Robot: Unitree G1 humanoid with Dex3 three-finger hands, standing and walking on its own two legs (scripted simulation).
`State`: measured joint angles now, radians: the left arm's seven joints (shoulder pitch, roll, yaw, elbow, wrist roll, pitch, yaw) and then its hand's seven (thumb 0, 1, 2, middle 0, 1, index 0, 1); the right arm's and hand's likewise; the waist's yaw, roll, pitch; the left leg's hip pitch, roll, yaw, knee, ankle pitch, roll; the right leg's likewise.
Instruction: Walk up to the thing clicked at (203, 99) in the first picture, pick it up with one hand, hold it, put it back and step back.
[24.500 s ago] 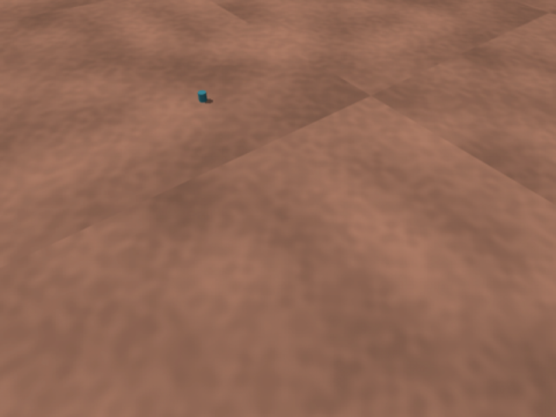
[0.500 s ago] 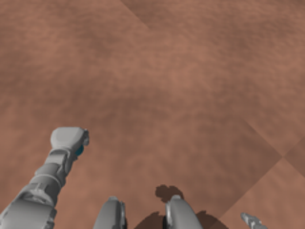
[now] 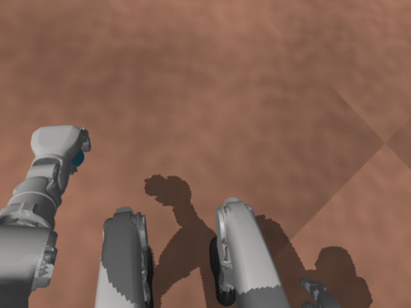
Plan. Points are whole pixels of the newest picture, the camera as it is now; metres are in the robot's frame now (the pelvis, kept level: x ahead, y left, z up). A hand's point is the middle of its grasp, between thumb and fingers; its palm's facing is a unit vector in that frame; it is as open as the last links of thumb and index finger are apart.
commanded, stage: crouch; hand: left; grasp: from above
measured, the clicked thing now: (68, 153) +0.44 +0.25 -0.19
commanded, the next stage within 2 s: lower in 0.84 s
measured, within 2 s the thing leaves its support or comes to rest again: neither
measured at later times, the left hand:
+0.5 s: hand (77, 159) +0.45 +0.25 -0.26, palm faces -0.45 -0.03 -0.90, open 6.8 cm
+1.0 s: hand (84, 160) +0.46 +0.25 -0.31, palm faces -0.46 -0.03 -0.89, open 6.7 cm
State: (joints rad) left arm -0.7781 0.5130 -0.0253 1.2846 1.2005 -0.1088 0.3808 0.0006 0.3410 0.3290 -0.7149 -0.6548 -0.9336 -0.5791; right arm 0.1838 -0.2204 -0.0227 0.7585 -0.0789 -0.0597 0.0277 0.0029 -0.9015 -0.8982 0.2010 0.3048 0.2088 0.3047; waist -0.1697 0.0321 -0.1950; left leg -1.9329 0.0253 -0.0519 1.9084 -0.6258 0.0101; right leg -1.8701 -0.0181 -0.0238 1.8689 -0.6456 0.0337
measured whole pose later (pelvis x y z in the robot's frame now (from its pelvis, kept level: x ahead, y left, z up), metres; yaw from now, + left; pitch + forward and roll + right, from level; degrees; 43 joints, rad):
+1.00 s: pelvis -0.01 -0.01 -0.14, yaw -4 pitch +34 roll -7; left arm -0.96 0.71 0.10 1.49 1.27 -0.19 0.43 -0.01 0.35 0.28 -0.74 -0.62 -0.96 -0.54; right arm 0.16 -0.27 0.04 0.77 -0.15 -0.08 0.14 0.00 -0.91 -0.90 0.20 0.30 0.21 0.30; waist -0.23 0.00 -0.05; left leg -2.30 0.03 -0.13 2.36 -0.67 -0.01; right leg -2.23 0.02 -0.06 2.30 -0.67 0.03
